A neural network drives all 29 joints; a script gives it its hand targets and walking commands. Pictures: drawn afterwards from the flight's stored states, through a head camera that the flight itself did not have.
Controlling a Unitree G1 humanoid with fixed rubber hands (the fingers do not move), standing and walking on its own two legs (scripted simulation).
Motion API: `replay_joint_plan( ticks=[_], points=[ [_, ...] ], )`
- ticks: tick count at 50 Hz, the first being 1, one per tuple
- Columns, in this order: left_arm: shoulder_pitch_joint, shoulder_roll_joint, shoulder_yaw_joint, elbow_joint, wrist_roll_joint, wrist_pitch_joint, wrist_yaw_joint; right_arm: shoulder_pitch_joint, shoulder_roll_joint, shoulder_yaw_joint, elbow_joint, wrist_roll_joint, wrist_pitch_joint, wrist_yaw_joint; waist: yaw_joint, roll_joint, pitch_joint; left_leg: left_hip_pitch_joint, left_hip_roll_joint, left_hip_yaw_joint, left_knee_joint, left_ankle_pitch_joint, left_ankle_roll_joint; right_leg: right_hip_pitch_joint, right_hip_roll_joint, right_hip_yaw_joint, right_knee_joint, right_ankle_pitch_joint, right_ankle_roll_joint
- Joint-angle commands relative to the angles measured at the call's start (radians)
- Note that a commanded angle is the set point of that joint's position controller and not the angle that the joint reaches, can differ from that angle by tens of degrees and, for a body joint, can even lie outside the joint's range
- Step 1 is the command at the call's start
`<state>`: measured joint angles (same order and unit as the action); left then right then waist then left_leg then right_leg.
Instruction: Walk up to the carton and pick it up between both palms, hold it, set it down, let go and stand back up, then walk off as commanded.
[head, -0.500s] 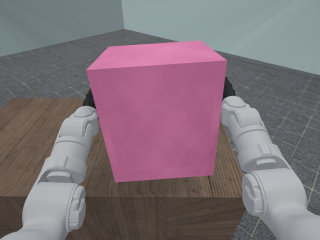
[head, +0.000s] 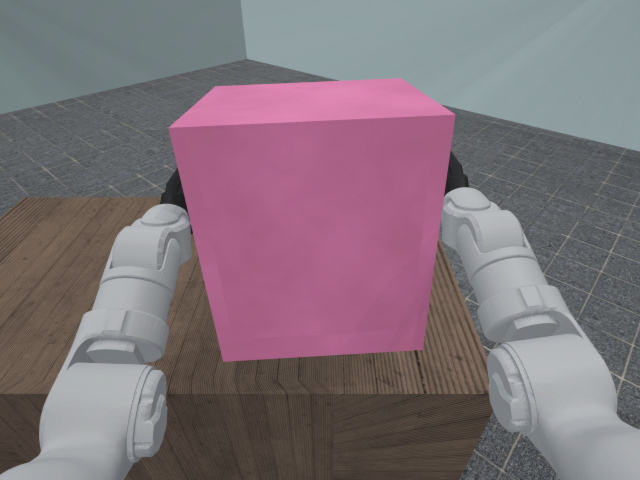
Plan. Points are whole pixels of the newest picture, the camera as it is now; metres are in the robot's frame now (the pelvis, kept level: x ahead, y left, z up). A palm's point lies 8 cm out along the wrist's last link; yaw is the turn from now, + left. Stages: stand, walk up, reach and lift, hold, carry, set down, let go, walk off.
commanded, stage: hold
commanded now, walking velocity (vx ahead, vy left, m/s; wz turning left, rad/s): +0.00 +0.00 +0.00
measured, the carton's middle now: (315, 213) +0.42 +0.00 +0.19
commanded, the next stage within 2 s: none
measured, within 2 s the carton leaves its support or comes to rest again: neither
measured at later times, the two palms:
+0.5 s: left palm (174, 214) +0.38 +0.17 +0.22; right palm (464, 195) +0.38 -0.17 +0.24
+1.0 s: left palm (173, 213) +0.38 +0.18 +0.23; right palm (463, 194) +0.38 -0.17 +0.24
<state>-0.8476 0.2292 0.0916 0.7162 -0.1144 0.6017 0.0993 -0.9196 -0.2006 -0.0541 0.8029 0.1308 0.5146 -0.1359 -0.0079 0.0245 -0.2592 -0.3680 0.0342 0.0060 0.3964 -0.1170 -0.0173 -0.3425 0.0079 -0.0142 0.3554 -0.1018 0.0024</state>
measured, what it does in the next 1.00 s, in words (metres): stands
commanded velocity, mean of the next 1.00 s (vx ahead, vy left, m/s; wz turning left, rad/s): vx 0.00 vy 0.00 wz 0.00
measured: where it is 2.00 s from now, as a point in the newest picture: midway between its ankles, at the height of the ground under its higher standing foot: outside the picture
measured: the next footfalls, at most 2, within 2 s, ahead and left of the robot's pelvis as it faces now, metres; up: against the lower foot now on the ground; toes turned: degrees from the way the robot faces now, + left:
none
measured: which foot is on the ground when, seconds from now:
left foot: down 0.00-1.00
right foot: down 0.00-1.00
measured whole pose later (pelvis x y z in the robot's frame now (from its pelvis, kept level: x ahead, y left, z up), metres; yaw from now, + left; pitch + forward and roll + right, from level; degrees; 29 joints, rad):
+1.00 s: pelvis -0.01 +0.00 +0.00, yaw +0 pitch +4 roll -1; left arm -0.85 0.23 0.09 0.64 -0.11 0.70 0.10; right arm -0.93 -0.22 -0.05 0.73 0.17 0.61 -0.15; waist -0.02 0.02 -0.26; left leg -0.37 0.03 0.00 0.40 -0.11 -0.02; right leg -0.34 0.01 -0.01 0.36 -0.09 0.00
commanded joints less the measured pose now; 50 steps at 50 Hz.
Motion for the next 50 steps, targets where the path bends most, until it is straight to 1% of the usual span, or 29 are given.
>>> replay_joint_plan(
  ticks=[1,3,4,5,7,8,10,13,14,15,16,21,22,23,24,26,27,29,30,32,34,35,36,38,41,44,45,47,50],
  points=[
    [-1.102,-0.769,-0.205,-0.605,-0.075,-0.051,-0.162,-0.979,0.79,0.31,-0.43,0.34,-0.066,0.136,-0.02,0.007,-0.5,0.261,-0.084,-0.059,-0.056,0.104,0.014,0.369,0.05,0.033,-0.045,0.155,0.027],
    [-1.05,-0.76,-0.207,-0.626,-0.086,-0.044,-0.159,-0.942,0.818,0.343,-0.452,0.359,-0.053,0.126,-0.005,-0.043,-0.532,0.256,-0.098,-0.048,-0.037,0.176,0.02,0.415,0.059,0.042,-0.025,0.253,0.03],
    [-1.135,-0.758,-0.231,-0.686,-0.104,-0.051,-0.16,-0.94,0.822,0.339,-0.46,0.366,-0.044,0.125,-0.034,0.02,-0.517,0.257,-0.093,-0.056,-0.037,0.147,0.001,0.398,0.05,0.039,-0.031,0.211,0.033],
    [-1.083,-0.781,-0.218,-0.577,-0.083,-0.03,-0.167,-0.944,0.782,0.286,-0.425,0.341,-0.038,0.126,-0.06,0.02,-0.475,0.238,-0.094,-0.059,-0.042,0.098,-0.001,0.364,0.05,0.043,-0.046,0.168,0.03],
    [-1.095,-0.809,-0.251,-0.632,-0.103,-0.025,-0.163,-0.983,0.793,0.309,-0.47,0.361,-0.041,0.128,-0.041,0.039,-0.531,0.289,-0.088,-0.069,-0.036,0.133,0.002,0.328,0.061,0.038,-0.044,0.171,0.017],
    [-1.135,-0.781,-0.243,-0.642,-0.11,-0.031,-0.16,-0.961,0.78,0.289,-0.453,0.342,-0.034,0.129,-0.068,0.037,-0.476,0.275,-0.084,-0.069,-0.051,0.074,0.003,0.294,0.054,0.034,-0.056,0.104,0.015],
    [-1.094,-0.78,-0.252,-0.635,-0.111,-0.018,-0.166,-0.984,0.783,0.321,-0.514,0.367,-0.037,0.122,-0.022,0.038,-0.527,0.274,-0.084,-0.056,-0.05,0.105,0.008,0.339,0.052,0.04,-0.048,0.139,0.017],
    [-1.078,-0.778,-0.229,-0.63,-0.098,-0.002,-0.151,-0.99,0.779,0.344,-0.499,0.386,-0.013,0.125,-0.024,0.019,-0.538,0.242,-0.089,-0.06,-0.044,0.092,0.016,0.346,0.056,0.042,-0.049,0.148,0.019],
    [-1.041,-0.775,-0.209,-0.593,-0.093,0.01,-0.154,-1.02,0.792,0.372,-0.57,0.407,-0.012,0.128,0.016,-0.009,-0.514,0.224,-0.094,-0.055,-0.049,0.085,0.029,0.355,0.06,0.038,-0.049,0.135,0.027],
    [-1.112,-0.756,-0.191,-0.605,-0.087,0.003,-0.158,-0.985,0.788,0.314,-0.472,0.374,0.006,0.126,-0.035,-0.008,-0.458,0.202,-0.093,-0.062,-0.072,0.022,0.028,0.322,0.052,0.048,-0.061,0.083,0.025],
    [-1.066,-0.76,-0.186,-0.636,-0.085,0.008,-0.164,-0.955,0.806,0.335,-0.497,0.38,0.003,0.123,-0.009,-0.036,-0.515,0.235,-0.089,-0.064,-0.058,0.074,0.028,0.343,0.058,0.041,-0.048,0.133,0.028],
    [-1.211,-0.738,-0.196,-0.687,-0.089,0.007,-0.152,-0.98,0.792,0.295,-0.421,0.364,0.019,0.146,-0.018,0.05,-0.468,0.21,-0.073,-0.069,-0.085,-0.033,0.019,0.286,0.057,0.034,-0.057,0.006,0.007],
    [-1.11,-0.781,-0.206,-0.537,-0.104,0.019,-0.162,-0.99,0.789,0.271,-0.429,0.335,0.019,0.143,-0.022,-0.012,-0.417,0.177,-0.077,-0.07,-0.092,-0.063,0.031,0.265,0.054,0.042,-0.07,-0.028,0.02],
    [-1.178,-0.778,-0.218,-0.61,-0.111,0.013,-0.163,-1.015,0.789,0.256,-0.439,0.339,0.008,0.15,-0.03,0.026,-0.441,0.19,-0.072,-0.061,-0.095,-0.059,0.021,0.278,0.054,0.031,-0.059,-0.016,0.011],
    [-1.184,-0.764,-0.223,-0.618,-0.134,0.007,-0.159,-1.021,0.793,0.282,-0.45,0.349,0.009,0.151,-0.022,-0.015,-0.515,0.198,-0.073,-0.075,-0.078,-0.03,0.028,0.287,0.057,0.033,-0.054,0.015,0.012],
    [-1.151,-0.762,-0.177,-0.519,-0.098,0.009,-0.156,-1.017,0.793,0.274,-0.395,0.339,0.021,0.151,-0.009,-0.022,-0.419,0.149,-0.08,-0.068,-0.097,-0.111,0.04,0.254,0.053,0.035,-0.068,-0.075,0.02],
    [-1.164,-0.747,-0.201,-0.622,-0.119,0.002,-0.152,-0.983,0.826,0.305,-0.449,0.357,0.011,0.155,-0.009,0.008,-0.505,0.178,-0.078,-0.056,-0.084,-0.018,0.037,0.317,0.05,0.037,-0.05,0.035,0.016],
    [-1.16,-0.762,-0.199,-0.571,-0.118,0.008,-0.166,-0.993,0.789,0.284,-0.432,0.345,0.023,0.142,-0.032,-0.023,-0.471,0.17,-0.085,-0.051,-0.085,-0.058,0.029,0.315,0.047,0.049,-0.064,-0.005,0.018],
    [-1.23,-0.742,-0.209,-0.666,-0.122,-0.008,-0.158,-1.015,0.82,0.29,-0.422,0.358,0.015,0.149,-0.019,-0.002,-0.519,0.165,-0.086,-0.053,-0.079,-0.046,0.03,0.34,0.039,0.054,-0.051,0.025,0.023],
    [-1.17,-0.753,-0.174,-0.579,-0.089,0.015,-0.16,-0.982,0.768,0.251,-0.349,0.342,0.032,0.158,-0.008,0.024,-0.406,0.166,-0.079,-0.063,-0.097,-0.083,0.031,0.243,0.052,0.037,-0.063,-0.065,0.014],
    [-1.126,-0.75,-0.202,-0.564,-0.113,0.012,-0.164,-1.004,0.788,0.295,-0.431,0.344,0.022,0.155,-0.008,-0.032,-0.474,0.172,-0.073,-0.059,-0.085,-0.039,0.029,0.297,0.047,0.041,-0.052,-0.001,0.019],
    [-1.188,-0.754,-0.211,-0.678,-0.117,0.005,-0.158,-0.961,0.776,0.288,-0.421,0.368,0.021,0.157,-0.016,0.033,-0.534,0.22,-0.074,-0.056,-0.071,0.042,0.012,0.329,0.058,0.042,-0.039,0.071,0.01],
    [-1.117,-0.724,-0.167,-0.56,-0.082,0.025,-0.159,-0.984,0.782,0.304,-0.409,0.369,0.029,0.15,-0.001,-0.003,-0.443,0.179,-0.074,-0.06,-0.083,-0.01,0.022,0.343,0.047,0.051,-0.053,0.054,0.012],
    [-1.133,-0.724,-0.163,-0.634,-0.091,0.014,-0.164,-0.996,0.797,0.318,-0.462,0.381,0.029,0.143,-0.004,-0.026,-0.52,0.202,-0.083,-0.069,-0.062,0.046,0.026,0.364,0.056,0.052,-0.041,0.122,0.019],
    [-1.152,-0.768,-0.212,-0.678,-0.11,0.01,-0.152,-0.969,0.777,0.307,-0.456,0.375,0.021,0.148,-0.008,0.053,-0.532,0.246,-0.08,-0.065,-0.062,0.071,0.013,0.307,0.061,0.049,-0.054,0.076,0.007],
    [-1.091,-0.758,-0.2,-0.57,-0.096,0.02,-0.161,-0.979,0.786,0.298,-0.431,0.362,0.029,0.148,-0.027,-0.013,-0.484,0.217,-0.08,-0.068,-0.081,0.014,0.02,0.293,0.057,0.037,-0.066,0.042,0.012],
    [-1.161,-0.748,-0.213,-0.688,-0.109,0.012,-0.161,-0.936,0.783,0.292,-0.413,0.362,0.025,0.149,-0.024,0.042,-0.529,0.243,-0.078,-0.06,-0.078,0.02,0.016,0.296,0.054,0.04,-0.055,0.053,0.01],
    [-1.163,-0.752,-0.206,-0.632,-0.106,0.006,-0.156,-1.053,0.821,0.322,-0.497,0.382,0.014,0.151,0.005,-0.007,-0.524,0.196,-0.077,-0.062,-0.073,0.0,0.031,0.307,0.051,0.041,-0.053,0.026,0.019],
    [-1.173,-0.724,-0.162,-0.539,-0.105,0.018,-0.166,-1.022,0.79,0.265,-0.399,0.337,0.029,0.155,-0.005,-0.032,-0.426,0.154,-0.081,-0.055,-0.093,-0.111,0.042,0.26,0.042,0.039,-0.071,-0.069,0.016]
  ],
)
